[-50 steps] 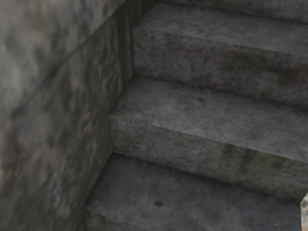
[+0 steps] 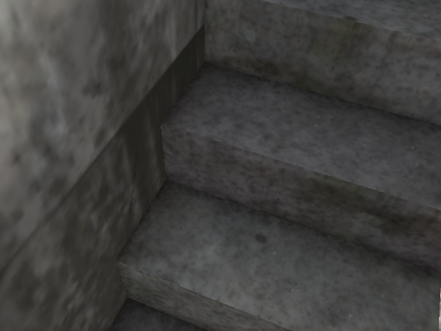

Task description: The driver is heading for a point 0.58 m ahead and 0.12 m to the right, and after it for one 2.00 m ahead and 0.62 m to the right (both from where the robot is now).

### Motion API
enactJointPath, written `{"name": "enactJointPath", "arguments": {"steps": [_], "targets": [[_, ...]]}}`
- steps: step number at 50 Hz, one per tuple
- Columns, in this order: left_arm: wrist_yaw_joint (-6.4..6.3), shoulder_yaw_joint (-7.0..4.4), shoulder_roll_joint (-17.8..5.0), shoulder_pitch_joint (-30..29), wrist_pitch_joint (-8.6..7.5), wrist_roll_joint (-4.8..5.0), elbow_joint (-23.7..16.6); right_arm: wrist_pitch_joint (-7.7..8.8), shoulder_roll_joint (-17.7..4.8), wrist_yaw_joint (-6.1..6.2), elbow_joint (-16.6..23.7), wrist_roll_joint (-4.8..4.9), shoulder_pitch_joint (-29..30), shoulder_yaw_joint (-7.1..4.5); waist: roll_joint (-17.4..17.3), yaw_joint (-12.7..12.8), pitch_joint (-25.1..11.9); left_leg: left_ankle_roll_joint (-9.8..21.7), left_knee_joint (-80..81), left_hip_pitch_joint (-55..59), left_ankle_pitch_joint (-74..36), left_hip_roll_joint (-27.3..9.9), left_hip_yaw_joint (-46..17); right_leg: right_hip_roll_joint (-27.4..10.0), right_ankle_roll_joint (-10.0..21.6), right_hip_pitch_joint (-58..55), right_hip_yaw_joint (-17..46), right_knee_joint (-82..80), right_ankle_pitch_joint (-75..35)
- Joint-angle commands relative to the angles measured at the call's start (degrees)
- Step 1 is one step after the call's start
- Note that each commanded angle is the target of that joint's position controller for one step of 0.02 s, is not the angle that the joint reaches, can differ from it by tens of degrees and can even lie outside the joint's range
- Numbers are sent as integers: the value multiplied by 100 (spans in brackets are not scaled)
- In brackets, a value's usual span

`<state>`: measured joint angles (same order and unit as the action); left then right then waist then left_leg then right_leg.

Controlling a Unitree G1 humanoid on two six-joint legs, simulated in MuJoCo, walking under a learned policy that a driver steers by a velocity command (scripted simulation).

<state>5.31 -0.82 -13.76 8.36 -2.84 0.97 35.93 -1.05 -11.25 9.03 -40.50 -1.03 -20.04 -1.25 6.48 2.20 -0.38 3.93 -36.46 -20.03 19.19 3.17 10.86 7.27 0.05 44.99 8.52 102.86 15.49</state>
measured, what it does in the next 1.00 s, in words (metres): climbs: right foot 0.19 m higher, then left foot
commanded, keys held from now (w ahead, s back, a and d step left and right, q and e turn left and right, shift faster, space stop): no key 0.48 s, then w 0.52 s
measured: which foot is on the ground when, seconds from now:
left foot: down 0.00-0.30, up 0.32-0.70, down 0.72-1.00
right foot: up 0.00-0.22, down 0.24-0.72, up 0.74-1.00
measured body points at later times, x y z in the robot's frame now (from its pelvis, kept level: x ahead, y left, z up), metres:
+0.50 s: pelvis +0.13 -0.06 +0.15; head +0.13 -0.08 +0.60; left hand +0.22 +0.18 +0.04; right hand +0.32 -0.28 +0.07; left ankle +0.10 +0.09 -0.33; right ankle +0.16 -0.18 -0.52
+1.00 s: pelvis +0.24 -0.04 +0.20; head +0.24 +0.00 +0.65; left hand +0.43 +0.13 +0.08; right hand +0.25 -0.28 +0.08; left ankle +0.27 +0.07 -0.52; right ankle +0.23 -0.17 -0.18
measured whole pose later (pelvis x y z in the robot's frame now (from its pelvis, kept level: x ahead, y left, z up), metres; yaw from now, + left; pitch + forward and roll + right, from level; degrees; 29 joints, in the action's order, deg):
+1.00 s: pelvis +0.24 -0.04 +0.20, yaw -2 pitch +0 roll +1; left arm 1.6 -0.6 -6.3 5.5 3.0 -3.9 39.4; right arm 5.2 -6.7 6.1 -49.1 -0.4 -24.6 -1.1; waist 7.0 0.6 -0.2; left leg 1.7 -39.3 -20.3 18.9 -1.1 4.1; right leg 2.6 4.9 60.9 2.9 131.4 5.5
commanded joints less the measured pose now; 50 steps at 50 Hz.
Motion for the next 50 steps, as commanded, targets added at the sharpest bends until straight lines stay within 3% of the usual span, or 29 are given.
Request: {"name": "enactJointPath", "arguments": {"steps": [1, 5, 7, 9, 10, 11, 13, 14, 15, 16, 17, 18, 19, 21, 23, 24, 30, 31, 33, 34, 35, 36, 37, 38, 39, 41, 42, 43, 50], "targets": [[-171, 199, 128, -1173, -408, 339, -1146, 263, -614, -166, 287, -145, 228, -130, -1440, -11, -235, 1404, 2224, 2863, 605, -2216, -3245, -279, -441, 4844, 405, 3868, -214], [-709, 271, 67, -1851, -69, 198, -1704, 274, -726, -732, -236, 238, 272, -191, -339, 165, 373, 583, 2096, 101, -414, -1522, -969, -873, -421, 3334, -92, 1906, -675], [-678, 430, 389, -1713, 223, 319, -1637, 87, -1195, -718, 199, 390, 454, -265, -633, 309, -71, 507, 3071, -1388, -482, -1453, -450, -1052, -435, 323, -944, -813, -1126], [-462, 498, 678, -1492, 197, 520, -1455, -185, -1843, -541, 365, 489, -19, -428, -1231, 89, -506, 688, 4029, -1182, -2462, -1601, -449, -649, -130, -1964, -1495, -1114, 1268], [-419, 456, 681, -1248, 180, 356, -1325, -258, -1933, -484, 230, 371, -314, -494, -1349, 129, -259, 697, 3761, -189, -5073, -1712, -164, -713, 169, -1451, -1663, -1054, 1542], [-480, 169, 451, 232, 288, -452, -753, 100, -1562, -438, -230, -127, -297, -438, -1483, 35, -681, 764, 3019, 1418, -5262, -1560, 140, -626, 879, -1320, -2131, -1953, 2213], [-568, 60, 380, 593, 247, -461, -673, 258, -1351, -596, -261, -127, -707, -297, -1595, 198, -1426, 665, 988, 1760, -7568, -1710, -174, -248, 1177, -2532, -1339, -3673, 1945], [-578, -150, -368, -92, 246, 60, -903, -104, -1444, -401, 378, -37, -521, -403, -988, 277, -1213, 466, 342, 380, -8557, -1309, -224, -1323, 1221, -2687, 1411, -4112, 1074], [-597, -196, -615, 322, 317, -19, -796, -184, -1439, -341, 895, -230, -5, -398, 53, 630, -1454, 561, -1128, -207, -4493, -675, -387, -1643, 1331, -2866, 2923, -5771, 1644], [-601, -391, -1091, 99, 347, -211, -773, -181, -1134, -378, 1225, -213, 843, -320, 778, 975, -1464, 446, -4098, -1381, -182, -159, -1153, -2231, 1767, -2615, 4541, -7196, 2057], [-560, -414, -1272, -446, 352, -238, -744, -113, -399, -431, 1648, -307, 1291, -107, 503, 745, -1247, 175, -6563, -2128, 556, -55, -1578, -2379, 1797, -2342, 4676, -7387, 988], [-675, -235, -888, -324, 375, -287, -495, 27, 200, -485, 2054, -143, 1522, 74, 443, 446, -736, 153, -6923, -2791, 690, -57, -1990, -2242, 1367, -1948, 3739, -7123, 1784], [-786, -301, -476, 191, 329, -520, -19, 90, 679, -488, 1721, -264, 1047, 32, 121, -65, -253, -88, -6540, -2651, -872, -153, -2674, -1906, 889, -1561, 2293, -7448, 2473], [-725, -154, 127, -414, 281, -398, 185, 18, 241, -451, 1135, -358, -8, -96, -110, -695, 399, -357, -7382, -2583, -1585, 74, -2040, -1761, 861, -679, 1237, -6895, 1896], [-629, -170, 133, -365, 171, -317, 439, -106, 109, -473, 838, -241, -264, -150, -282, -784, 434, -464, -7881, -2653, -1672, 210, -1884, -1705, 1079, -721, 634, -6773, 858], [-401, 78, 827, -747, 62, -12, 345, -55, -357, -577, 1237, 262, 215, -62, -163, -505, 92, -769, -7692, -2538, -1351, 442, -1610, -1955, 1195, -882, 1021, -6369, 320], [-458, -139, 46, 144, -141, -126, 515, -25, -328, -490, 1290, 264, 1077, -115, 389, -85, 45, -799, -5518, -2894, -1924, 490, -1428, -2208, 1111, -2006, 511, -6854, 903], [-744, -417, -839, 317, -49, -282, 493, 19, -76, -491, 1328, -223, 1010, -124, 695, -379, 594, -402, -3822, -2650, -1006, -393, -1171, -1838, 1291, -2197, 596, -8105, 1174], [-851, -495, -835, 217, 31, -400, 558, -120, -296, -465, 1043, 30, 468, -171, 820, -640, 233, -71, -1480, -745, 354, -568, -485, -1484, 1258, -2006, 108, -8098, 1083], [-605, 11, -11, -551, -89, 164, 393, -53, -392, -519, 942, 587, -286, -257, 820, -1156, -185, -226, -916, 1002, -173, -497, -251, -1811, 1251, -948, -338, -6872, -335], [-410, 137, 418, -312, -218, 271, 433, -99, -280, -471, 625, 534, -561, -200, -17, -903, -170, -472, -57, 1078, 2, -168, -229, -1257, 1263, -1097, -880, -5823, -946], [-249, 234, 580, -406, -310, 170, 341, -92, 135, -523, 389, 330, -1143, -98, -817, -1123, -508, -511, 441, 1858, -1062, -448, -690, -1190, 1194, -980, -695, -4507, -1069], [-169, 326, 847, -683, -340, 6, 158, -75, -2, -492, 333, 180, -1152, -60, -1169, -950, -569, -802, 456, 2213, -2617, -1239, -2861, -549, 713, 161, -184, -2157, 114], [-8, 160, 668, 665, -356, 28, 178, -160, -808, -314, 586, 149, -673, -228, -2427, -44, -1175, -501, 2147, 2316, -2450, -2407, -6150, 21, 186, 987, 545, -75, 206], [120, 67, 99, 328, -299, 127, -61, -171, -1137, -224, 719, 377, -207, -286, -1772, 132, -794, -428, 2695, 1984, 948, -2730, -6659, 30, -192, 1992, 776, 1335, -417], [42, 77, 61, -1222, -108, 265, -686, -112, -742, -185, 744, 166, 442, -178, -950, -52, 174, -225, 1847, 1325, 380, -1973, -3990, -120, -431, 2807, 487, 1845, -1482], [-244, -4, 655, 382, 148, -525, 167, 294, -353, -123, 258, 61, 88, -90, -1471, 125, -338, 70, 1344, 578, 851, -1814, -2934, -220, 111, 1558, 315, 1869, -1198], [-321, -11, 594, 604, 323, -606, 262, 485, -115, -173, 71, 79, 195, -11, -1342, 350, -113, 217, 1183, -60, 860, -1540, -2429, -275, 265, 1253, -6, 1993, -1426], [-383, 4, 708, -1085, 615, -537, -330, 821, -345, -272, -846, 41, -846, -238, -1342, -255, 254, 929, 1835, 1285, 1089, -1913, -2870, -889, 569, 3454, -504, 3408, -640]]}}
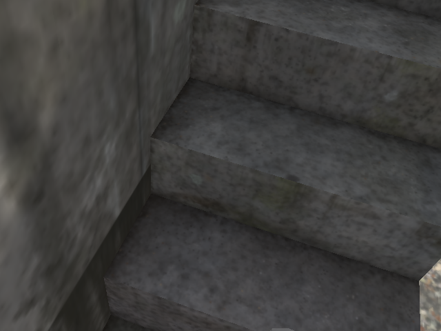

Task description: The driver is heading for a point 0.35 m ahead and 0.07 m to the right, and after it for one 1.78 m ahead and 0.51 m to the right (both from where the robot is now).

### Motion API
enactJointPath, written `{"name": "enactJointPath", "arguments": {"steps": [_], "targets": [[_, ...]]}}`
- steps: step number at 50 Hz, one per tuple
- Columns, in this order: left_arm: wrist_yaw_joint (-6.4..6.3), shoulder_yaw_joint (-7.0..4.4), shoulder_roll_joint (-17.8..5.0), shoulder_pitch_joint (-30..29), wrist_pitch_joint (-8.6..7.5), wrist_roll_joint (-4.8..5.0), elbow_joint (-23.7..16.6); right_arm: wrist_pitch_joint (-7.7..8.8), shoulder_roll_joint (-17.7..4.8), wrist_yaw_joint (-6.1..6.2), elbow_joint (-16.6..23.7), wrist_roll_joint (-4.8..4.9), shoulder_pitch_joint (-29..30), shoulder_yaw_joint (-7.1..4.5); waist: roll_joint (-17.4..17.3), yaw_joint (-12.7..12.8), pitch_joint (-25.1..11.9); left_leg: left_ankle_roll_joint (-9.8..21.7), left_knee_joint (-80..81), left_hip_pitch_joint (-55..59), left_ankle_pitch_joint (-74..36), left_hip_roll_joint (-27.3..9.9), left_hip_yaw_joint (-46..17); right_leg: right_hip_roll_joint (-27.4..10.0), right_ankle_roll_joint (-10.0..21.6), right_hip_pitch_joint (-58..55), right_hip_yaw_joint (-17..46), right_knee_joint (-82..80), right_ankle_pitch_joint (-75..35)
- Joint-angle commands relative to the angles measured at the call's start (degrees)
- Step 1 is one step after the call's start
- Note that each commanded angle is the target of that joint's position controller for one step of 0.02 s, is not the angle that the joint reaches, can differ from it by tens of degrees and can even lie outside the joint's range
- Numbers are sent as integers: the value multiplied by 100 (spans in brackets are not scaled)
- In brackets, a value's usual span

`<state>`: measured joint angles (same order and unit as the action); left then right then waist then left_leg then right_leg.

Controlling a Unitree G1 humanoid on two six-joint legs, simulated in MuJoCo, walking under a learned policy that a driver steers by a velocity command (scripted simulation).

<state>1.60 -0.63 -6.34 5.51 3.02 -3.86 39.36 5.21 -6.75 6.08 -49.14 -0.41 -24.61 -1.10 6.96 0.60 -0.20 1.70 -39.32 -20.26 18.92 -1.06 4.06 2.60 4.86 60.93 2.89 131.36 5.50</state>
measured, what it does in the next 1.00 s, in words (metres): climbs: right foot 0.19 m higher, then left foot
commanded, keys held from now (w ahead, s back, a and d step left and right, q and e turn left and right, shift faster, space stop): w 0.40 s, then no key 0.60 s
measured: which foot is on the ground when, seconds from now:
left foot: down 0.00-0.30, up 0.32-0.78, down 0.80-1.00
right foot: up 0.00-0.22, down 0.24-1.00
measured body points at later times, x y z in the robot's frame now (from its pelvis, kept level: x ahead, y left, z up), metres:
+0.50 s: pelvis +0.14 -0.11 +0.16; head +0.13 -0.13 +0.61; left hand +0.20 +0.14 +0.04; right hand +0.34 -0.34 +0.09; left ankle +0.15 +0.05 -0.29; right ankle +0.18 -0.22 -0.52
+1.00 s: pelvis +0.26 -0.06 +0.20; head +0.26 -0.06 +0.65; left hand +0.37 +0.17 +0.07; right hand +0.40 -0.24 +0.08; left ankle +0.27 +0.03 -0.52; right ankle +0.19 -0.23 -0.52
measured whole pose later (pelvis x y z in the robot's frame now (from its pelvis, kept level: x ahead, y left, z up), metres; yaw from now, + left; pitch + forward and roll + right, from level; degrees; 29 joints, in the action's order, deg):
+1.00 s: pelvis +0.26 -0.06 +0.20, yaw +0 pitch +4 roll +2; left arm 3.5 -1.5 -10.6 11.2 1.1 -0.5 49.6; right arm 2.8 -6.2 -9.4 -45.6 0.3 -10.9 2.3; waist 1.8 -0.2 -5.4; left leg 2.3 -35.2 -22.2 17.5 0.4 7.7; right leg -6.3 -2.7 15.7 2.1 36.9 25.1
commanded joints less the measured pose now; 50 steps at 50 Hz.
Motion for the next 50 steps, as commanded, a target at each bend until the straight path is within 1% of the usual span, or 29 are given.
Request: {"name": "enactJointPath", "arguments": {"steps": [1, 6, 7, 8, 9, 10, 11, 13, 14, 16, 17, 20, 22, 23, 26, 27, 28, 29, 34, 35, 36, 38, 39, 40, 41, 42, 43, 44, 50], "targets": [[12, -33, -54, -1007, 31, -49, -795, 218, -765, 67, -36, -29, -404, -269, -1265, -126, 356, 1182, 2266, 1332, 1132, -1607, -2251, -604, 80, 2000, 106, 420, 372], [155, 85, 178, -1646, -55, 158, -1343, 19, -845, 155, -148, -113, -640, -422, -1111, -401, 551, 1173, 2749, 1656, 1114, -1792, -2031, -1095, 71, 2507, 90, -424, 1061], [134, 193, -89, -2759, -259, 1106, -2187, -246, -869, 112, 268, 200, -145, -350, -1120, -330, 692, 932, 2560, 1052, 92, -1512, -1595, -777, -351, 2581, 791, -1523, 648], [163, 453, 186, -2842, -309, 1170, -2434, -376, -1412, 186, 523, 415, 96, -493, -1334, -103, 669, 1095, 3963, 470, 346, -1743, -1508, -1222, -93, 1312, 222, -4062, 1681], [208, 518, 288, -2125, -319, 1172, -2320, -563, -1727, 234, 763, 543, 402, -576, -1388, 129, 447, 976, 4605, -490, -30, -1635, -1015, -1073, 55, -847, -359, -5245, 2607], [224, 449, 462, -445, -135, 389, -1344, -378, -1545, 227, 485, 60, 222, -587, -1870, -216, -106, 1036, 4730, -310, -241, -1852, -408, -672, 285, -2726, -1171, -5074, 3511], [188, 249, 291, 336, -114, 161, -1020, -277, -1385, 179, 250, 0, -17, -482, -1872, -156, -332, 1140, 4623, 21, -1550, -1858, -20, -396, 533, -3247, -1606, -4757, 3109], [92, -8, -62, 1287, -240, 75, -773, -230, -1281, -75, 67, -117, -209, -379, -1528, 253, -1191, 868, 1778, 897, -5866, -1266, 555, 45, 927, -4158, -682, -6385, 3288], [-47, -197, -782, 957, -420, 810, -1087, -319, -1345, 24, 353, 439, -487, -332, -598, 737, -1211, 964, 438, -422, -9358, -1053, 296, -656, 1123, -5048, 1597, -7081, 5117], [-218, -569, -2170, 1261, -301, 222, -1014, -260, -1431, -121, 1387, 87, 1516, -441, 1969, 1821, -1355, 1048, -4864, -2320, -863, 451, -818, -1691, 1059, -4654, 5182, -10940, 5899], [-342, -535, -1786, 1078, -199, 27, -899, -255, -113, -386, 1515, -375, 1535, -323, 597, 758, -2337, 625, -6586, -2365, -925, 653, -2347, -1688, 559, -4577, 4355, -10785, 6466], [-235, -357, -1082, 101, -274, 207, -166, -412, -134, -232, 1764, -539, 972, -258, 332, -267, 97, 171, -7901, -3664, -933, 439, -1192, -1457, 361, -3023, 1988, -10383, 4850], [-231, -235, -456, 607, -555, 126, 604, -487, 134, -270, 1546, -344, 718, -96, -464, -501, 415, 143, -8110, -3879, -2277, 419, -1265, -1446, -63, -2869, 1509, -10313, 3588], [52, 20, 267, 327, -682, 541, 650, -306, -127, -426, 1841, 253, 1159, 74, -436, -257, 465, 61, -7483, -3631, -2400, 536, -1268, -1414, 10, -2735, 1301, -9825, 2546], [37, -16, -110, 255, -759, 352, 647, -402, -454, -208, 1684, 320, 1233, -22, -400, -256, 163, -364, -6728, -3234, -2928, 982, -1015, -1582, 309, -2791, 403, -10035, 1114], [-239, -381, -1151, 933, -938, 164, 986, -527, -4, -152, 1477, -372, 1026, -61, -780, -431, 805, -234, -6458, -3506, -2734, 752, -1060, -1458, 475, -2844, 465, -10659, 1379], [-336, -493, -1330, 1191, -1018, 195, 1193, -630, -85, -132, 1256, -440, 713, -111, -488, -395, 669, -235, -6652, -3542, -2562, 714, -936, -1563, 668, -3393, 723, -10788, 1325], [-127, -75, -276, 162, -947, 380, 663, -689, -735, -120, 1536, 353, 966, -144, 52, -272, -176, -509, -6806, -3096, -2657, 981, -985, -1861, 675, -3573, 761, -10468, 1070], [-175, 22, -543, -337, -932, 379, 477, -800, -549, -158, 1547, 72, 1522, 17, -45, -498, -65, -480, -2854, -1440, -2608, 192, -201, -1555, 184, -3805, -200, -10410, 67], [20, 66, -992, -701, -842, 130, -277, -859, -259, -1124, 1426, -244, 1770, 187, -746, -218, 760, -269, -1560, -2140, -740, -316, -505, -1690, 569, -3478, 378, -11083, 768], [47, -127, -1203, -272, -655, 129, 27, -917, 153, -1504, 1284, -300, 1466, 288, -20, -200, 614, -262, -1616, -1683, -439, -283, -486, -2181, 792, -3542, 879, -11378, 1316], [-368, -255, -973, 1227, -758, 311, 943, -605, -498, -180, 953, -53, 799, -43, 1204, -200, -306, 253, 463, 196, -568, -32, 556, -1516, 768, -5032, -3, -10587, -2514], [-194, 90, -481, 749, -753, 789, 827, -612, -287, -128, 1127, 108, 1037, 194, 714, -46, -37, 210, 1440, -315, -996, -58, 539, -1475, 527, -5508, -56, -9240, -4450], [-129, 132, -484, 568, -757, 806, 667, -523, -73, -157, 998, 28, 814, 312, 163, -42, -355, 203, 1636, 109, -2286, -236, 302, -1564, 304, -5635, 42, -8853, -4504], [-198, 67, -489, 932, -688, 618, 630, -539, -354, -193, 763, -111, 353, 244, -975, 198, -1077, 189, 1246, 1824, -6359, -986, -547, -1299, -189, -4629, 16, -7891, -1893], [380, 101, -178, 2497, -487, 8, 971, -417, -735, -1079, 1098, 202, 1426, 170, -3748, 969, -2353, 1521, 520, 2061, -6866, -1067, -1547, -829, -535, -3540, 380, -7782, 1102], [537, -240, -1086, 2016, -257, 250, 1130, -324, 7, -1466, 1362, 29, 2275, 314, -1443, 673, -1390, 1242, 956, 1157, -4974, -1198, -1377, -829, -618, -3616, 53, -8066, 1643], [508, -252, -947, 1338, -89, 264, 864, -195, -114, -1662, 1284, 50, 2408, 313, -831, 730, -880, 731, 1112, 63, -3605, -971, -982, -902, -709, -4094, -135, -8987, 1036], [99, -190, -831, 660, -361, 403, 746, -123, -570, -1578, 594, 55, 1442, 225, -1004, -103, -1253, 82, 823, 1597, -4373, -717, -913, -779, -598, -3981, -172, -9757, 532]]}}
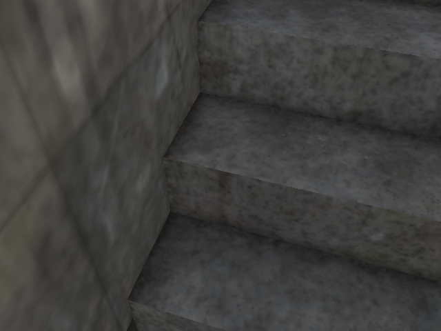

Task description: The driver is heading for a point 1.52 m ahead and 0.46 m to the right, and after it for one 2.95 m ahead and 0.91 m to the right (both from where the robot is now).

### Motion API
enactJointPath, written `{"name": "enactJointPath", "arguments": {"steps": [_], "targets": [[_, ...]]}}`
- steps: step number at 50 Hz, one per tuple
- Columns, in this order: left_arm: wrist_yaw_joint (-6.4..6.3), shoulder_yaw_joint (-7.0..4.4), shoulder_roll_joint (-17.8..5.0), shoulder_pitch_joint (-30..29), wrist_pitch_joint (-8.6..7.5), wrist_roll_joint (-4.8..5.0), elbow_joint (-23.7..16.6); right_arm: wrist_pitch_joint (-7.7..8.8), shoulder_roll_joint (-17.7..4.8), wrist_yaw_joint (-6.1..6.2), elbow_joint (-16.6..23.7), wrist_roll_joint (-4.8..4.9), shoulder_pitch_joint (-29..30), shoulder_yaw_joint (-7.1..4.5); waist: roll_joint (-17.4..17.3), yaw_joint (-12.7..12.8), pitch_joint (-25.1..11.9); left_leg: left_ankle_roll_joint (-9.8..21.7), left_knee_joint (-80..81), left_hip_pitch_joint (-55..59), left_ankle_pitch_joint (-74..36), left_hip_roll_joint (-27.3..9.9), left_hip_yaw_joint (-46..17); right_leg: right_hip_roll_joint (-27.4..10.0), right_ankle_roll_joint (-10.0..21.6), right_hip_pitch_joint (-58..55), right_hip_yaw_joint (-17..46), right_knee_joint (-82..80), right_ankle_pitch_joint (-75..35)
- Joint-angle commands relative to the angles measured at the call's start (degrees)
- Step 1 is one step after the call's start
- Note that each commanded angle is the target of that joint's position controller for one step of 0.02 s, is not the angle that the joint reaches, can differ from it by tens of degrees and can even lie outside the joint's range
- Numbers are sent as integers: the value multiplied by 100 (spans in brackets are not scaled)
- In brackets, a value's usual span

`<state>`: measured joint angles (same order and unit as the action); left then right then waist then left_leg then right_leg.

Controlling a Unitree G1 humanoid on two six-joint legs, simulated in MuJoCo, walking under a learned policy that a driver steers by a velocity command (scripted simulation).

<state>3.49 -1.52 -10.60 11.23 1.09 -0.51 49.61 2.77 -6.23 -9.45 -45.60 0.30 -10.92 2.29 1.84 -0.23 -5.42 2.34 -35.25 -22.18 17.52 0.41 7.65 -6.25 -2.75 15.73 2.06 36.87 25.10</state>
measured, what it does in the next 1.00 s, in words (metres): stands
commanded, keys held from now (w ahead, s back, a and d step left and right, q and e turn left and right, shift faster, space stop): no key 1.00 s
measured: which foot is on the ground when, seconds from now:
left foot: down 0.00-1.00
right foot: down 0.00-1.00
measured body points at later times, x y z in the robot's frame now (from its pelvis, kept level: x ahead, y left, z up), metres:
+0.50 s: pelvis -0.02 -0.01 +0.01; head -0.01 -0.02 +0.46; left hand -0.01 +0.20 -0.15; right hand +0.09 -0.21 -0.14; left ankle +0.01 +0.09 -0.72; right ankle -0.07 -0.17 -0.72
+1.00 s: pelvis -0.03 -0.01 +0.01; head -0.03 -0.01 +0.46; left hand -0.09 +0.17 -0.15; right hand +0.05 -0.23 -0.13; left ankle +0.01 +0.09 -0.72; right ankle -0.07 -0.17 -0.72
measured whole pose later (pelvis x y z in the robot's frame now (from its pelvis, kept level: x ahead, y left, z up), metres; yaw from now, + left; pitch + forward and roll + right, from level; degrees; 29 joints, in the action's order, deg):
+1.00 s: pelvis -0.03 -0.01 +0.01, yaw +1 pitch +1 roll -1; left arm 5.0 0.7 -5.0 22.6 0.3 -0.2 65.1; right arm 2.7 -10.1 -6.6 -58.9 -0.7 -9.6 0.7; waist -0.4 -1.2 -1.6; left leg 1.0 -29.5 -19.6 11.5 -1.9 4.3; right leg -3.0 -3.0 10.6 -0.4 27.1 18.0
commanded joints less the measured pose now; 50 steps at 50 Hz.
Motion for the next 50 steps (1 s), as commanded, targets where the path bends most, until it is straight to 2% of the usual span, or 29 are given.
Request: {"name": "enactJointPath", "arguments": {"steps": [1, 3, 6, 7, 9, 10, 11, 13, 15, 19, 28, 41, 50], "targets": [[-139, -86, -381, 169, -170, 156, -154, 119, -608, 1, 133, -45, 81, -83, -432, -7, -578, 4, 410, 1798, -4054, -845, -1185, 88, 163, 585, -156, -375, -1502], [-130, -52, -303, 260, -149, 139, -25, 111, -546, 16, -4, -39, 85, -53, -452, -28, -389, -15, 441, 1766, -3595, -772, -1053, 85, 179, 689, -167, -488, -1441], [-94, -25, -299, 363, -144, 89, 144, 79, -428, 19, -120, -92, 273, -2, -414, -7, -238, 113, 442, 1667, -3027, -643, -870, 115, 217, 686, -227, -653, -1479], [-40, -17, -274, 314, -168, 39, 90, 50, -381, 19, -124, -61, 337, 4, -393, -40, -274, 111, 451, 1595, -3054, -639, -877, 128, 250, 608, -176, -660, -1580], [-9, -5, -275, 358, -189, 51, 166, 33, -393, 35, -193, -78, 421, 8, -354, -29, -191, 124, 477, 1484, -2771, -613, -821, 112, 276, 566, -183, -735, -1625], [15, 15, -233, 414, -201, 5, 243, 32, -380, 39, -211, -86, 459, 7, -342, -6, -133, 153, 514, 1410, -2508, -580, -798, 91, 289, 551, -154, -790, -1589], [36, 71, -80, 522, -215, -59, 367, 17, -507, 93, -280, -99, 522, -63, -334, -14, 12, 165, 511, 1180, -2157, -518, -720, 127, 318, 524, -159, -795, -1585], [52, 64, -179, 621, -236, -27, 483, 0, -473, 116, -351, -122, 545, -64, -214, -25, 47, 152, 596, 1030, -1824, -497, -693, 146, 325, 422, -157, -872, -1611], [82, 64, -55, 661, -244, -46, 570, -3, -477, 124, -439, -82, 595, -80, -183, -13, 91, 119, 655, 954, -1657, -454, -660, 149, 323, 343, -150, -959, -1647], [126, 71, 7, 741, -221, 7, 736, -59, -490, 127, -585, -106, 487, -101, -78, -72, 151, 104, 712, 928, -1506, -408, -635, 212, 338, 228, -143, -1110, -1648], [139, 102, -38, 1099, -163, 18, 1114, -80, -582, 162, -876, -98, 327, -116, -117, -112, 443, 25, 930, 751, -1044, -360, -561, 298, 340, 67, -153, -1451, -1365], [158, 188, 170, 1580, -117, 31, 1468, -47, -627, 201, -1142, -123, 81, -134, -188, -131, 633, -40, 1037, 737, -881, -361, -559, 357, 353, 138, -159, -1589, -1100], [150, 177, 239, 1685, -84, 33, 1558, 4, -616, 220, -1225, -104, -7, -130, -192, -120, 679, -45, 1122, 726, -827, -368, -601, 367, 346, 170, -177, -1567, -992]]}}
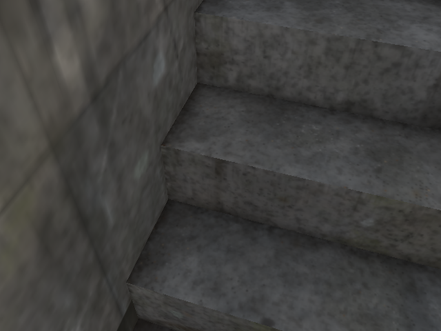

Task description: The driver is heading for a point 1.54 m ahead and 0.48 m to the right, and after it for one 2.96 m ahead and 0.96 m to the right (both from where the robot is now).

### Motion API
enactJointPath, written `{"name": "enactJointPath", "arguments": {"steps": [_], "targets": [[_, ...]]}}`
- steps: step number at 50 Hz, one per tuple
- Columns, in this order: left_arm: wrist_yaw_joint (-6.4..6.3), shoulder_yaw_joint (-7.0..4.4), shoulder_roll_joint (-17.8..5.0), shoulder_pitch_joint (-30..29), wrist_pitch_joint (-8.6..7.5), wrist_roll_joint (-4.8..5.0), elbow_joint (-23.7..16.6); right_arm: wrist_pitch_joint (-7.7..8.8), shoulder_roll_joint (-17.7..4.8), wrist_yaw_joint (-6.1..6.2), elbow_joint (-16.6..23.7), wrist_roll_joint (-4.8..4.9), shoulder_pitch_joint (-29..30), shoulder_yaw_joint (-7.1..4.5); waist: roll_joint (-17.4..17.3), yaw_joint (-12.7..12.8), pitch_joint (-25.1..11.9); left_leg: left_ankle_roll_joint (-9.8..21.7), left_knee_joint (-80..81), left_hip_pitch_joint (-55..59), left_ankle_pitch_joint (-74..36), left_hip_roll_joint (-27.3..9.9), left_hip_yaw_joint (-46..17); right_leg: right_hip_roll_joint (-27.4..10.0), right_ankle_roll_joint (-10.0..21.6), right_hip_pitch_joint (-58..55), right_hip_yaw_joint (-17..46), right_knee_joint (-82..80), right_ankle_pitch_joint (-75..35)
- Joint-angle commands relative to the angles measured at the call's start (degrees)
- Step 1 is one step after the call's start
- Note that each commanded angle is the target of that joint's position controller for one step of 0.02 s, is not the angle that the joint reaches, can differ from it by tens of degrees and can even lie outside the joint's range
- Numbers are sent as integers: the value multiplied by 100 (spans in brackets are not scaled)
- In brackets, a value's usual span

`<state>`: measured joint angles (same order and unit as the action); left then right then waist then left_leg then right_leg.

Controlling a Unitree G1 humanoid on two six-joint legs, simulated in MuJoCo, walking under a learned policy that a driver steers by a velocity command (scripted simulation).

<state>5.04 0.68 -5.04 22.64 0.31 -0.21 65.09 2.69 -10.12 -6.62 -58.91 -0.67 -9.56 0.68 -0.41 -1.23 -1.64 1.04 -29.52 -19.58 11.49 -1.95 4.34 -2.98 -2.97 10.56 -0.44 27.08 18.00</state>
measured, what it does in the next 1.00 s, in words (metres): stands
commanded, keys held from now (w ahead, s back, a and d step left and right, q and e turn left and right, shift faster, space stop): no key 0.88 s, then w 0.12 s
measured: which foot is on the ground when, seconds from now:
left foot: down 0.00-1.00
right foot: down 0.00-1.00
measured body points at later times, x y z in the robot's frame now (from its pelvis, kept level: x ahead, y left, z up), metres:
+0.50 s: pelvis +0.00 +0.01 +0.00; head +0.01 +0.01 +0.45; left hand -0.05 +0.19 -0.17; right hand +0.07 -0.22 -0.15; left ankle +0.04 +0.11 -0.74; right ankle -0.04 -0.15 -0.74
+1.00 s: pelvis +0.00 +0.00 +0.00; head +0.01 +0.01 +0.45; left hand -0.05 +0.20 -0.17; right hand +0.05 -0.24 -0.15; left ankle +0.04 +0.11 -0.74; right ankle -0.04 -0.15 -0.73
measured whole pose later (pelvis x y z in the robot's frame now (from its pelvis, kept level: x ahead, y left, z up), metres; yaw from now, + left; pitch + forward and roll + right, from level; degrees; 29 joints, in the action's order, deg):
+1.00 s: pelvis +0.00 +0.00 +0.00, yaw -1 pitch +2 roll -1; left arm 1.1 -0.5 -7.3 21.4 -0.4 -0.6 65.5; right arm 3.0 -10.9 1.4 -59.9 0.8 -12.2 0.7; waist 0.1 0.2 -1.3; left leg 1.1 -30.3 -20.6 11.7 -2.5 4.2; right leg -1.8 1.4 12.2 0.7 28.6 18.7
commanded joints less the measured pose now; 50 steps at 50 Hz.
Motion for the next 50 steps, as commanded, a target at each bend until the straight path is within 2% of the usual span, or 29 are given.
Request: {"name": "enactJointPath", "arguments": {"steps": [1, 12, 14, 44, 47, 48, 49, 50], "targets": [[-6, -44, -314, 550, -4, 4, 18, 13, -225, -61, 101, -5, -153, 31, 32, -21, 303, 86, 558, 467, -219, -133, -275, 40, 366, 689, 70, -584, -275], [-43, -48, -323, 561, 3, 22, 102, 30, -209, -60, 71, 13, -230, 28, 15, -32, 316, 111, 662, 492, -189, -159, -342, 25, 339, 668, 69, -554, -263], [-44, -49, -370, 489, -12, -7, 108, 53, -257, -63, 66, -12, -167, 28, 10, -21, 273, 117, 656, 495, -168, -160, -365, 10, 342, 675, 80, -533, -241], [-25, 48, -372, 554, -67, 49, 358, 86, -309, -42, -184, -1, -219, 71, 54, -5, 300, 116, 589, 483, -295, -140, -328, 11, 347, 713, 105, -480, -275], [-96, 17, -427, 607, 10, 43, 382, 87, -428, -5, -128, 0, -266, 11, 44, -109, 350, 210, 821, 417, 638, -353, -627, 63, 292, 783, 95, -449, 245], [-555, -391, -1389, -422, -174, -110, -475, 101, -1032, 961, -7, 254, -541, -182, -332, 103, 260, 352, 746, 646, 863, -900, -1155, -70, 987, 1124, 341, -385, -283], [-673, -400, -1315, -564, -218, -105, -517, 52, -996, 1317, 106, 248, -620, -165, -326, -13, 126, 428, 839, 733, 1206, -1020, -1406, 19, 1125, 1211, 350, -237, -244], [-666, -392, -1091, -592, -227, -38, -552, -28, -1097, 1514, 215, 199, -719, -206, -418, 14, 169, 499, 938, 785, 1640, -1144, -1674, 104, 1198, 1510, 315, 19, -141]]}}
